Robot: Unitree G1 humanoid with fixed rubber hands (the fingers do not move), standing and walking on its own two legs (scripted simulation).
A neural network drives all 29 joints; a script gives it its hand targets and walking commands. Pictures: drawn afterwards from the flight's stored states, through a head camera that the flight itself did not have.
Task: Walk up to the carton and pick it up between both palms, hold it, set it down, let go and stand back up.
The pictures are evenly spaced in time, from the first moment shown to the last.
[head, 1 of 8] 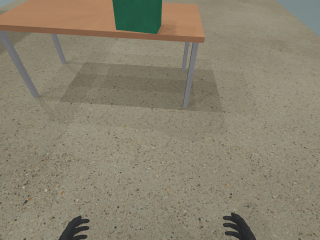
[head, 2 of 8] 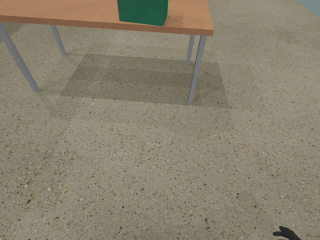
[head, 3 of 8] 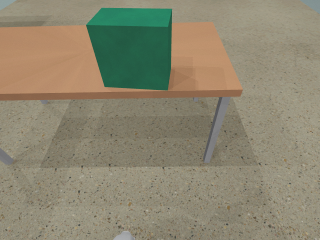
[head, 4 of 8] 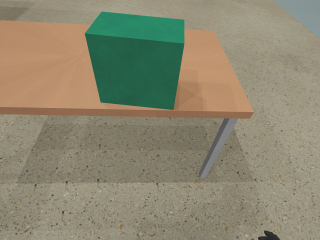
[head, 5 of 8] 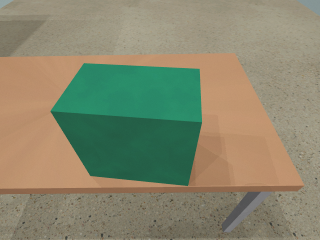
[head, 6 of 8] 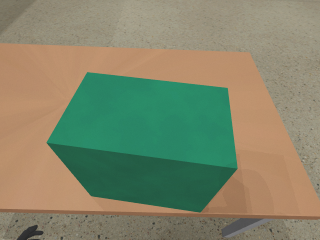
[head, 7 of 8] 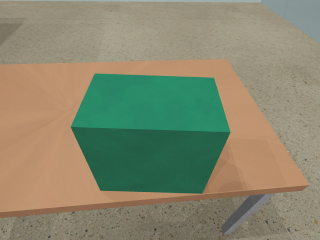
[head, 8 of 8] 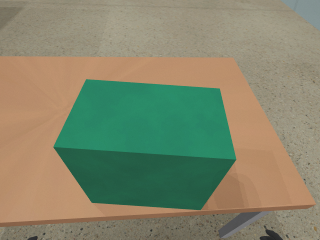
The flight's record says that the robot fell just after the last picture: no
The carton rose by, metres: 0.00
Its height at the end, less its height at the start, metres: +0.00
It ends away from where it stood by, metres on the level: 0.00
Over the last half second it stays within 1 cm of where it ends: yes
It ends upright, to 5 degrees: yes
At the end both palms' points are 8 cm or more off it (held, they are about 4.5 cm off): yes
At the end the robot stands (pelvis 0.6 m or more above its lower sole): yes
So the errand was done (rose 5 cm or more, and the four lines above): no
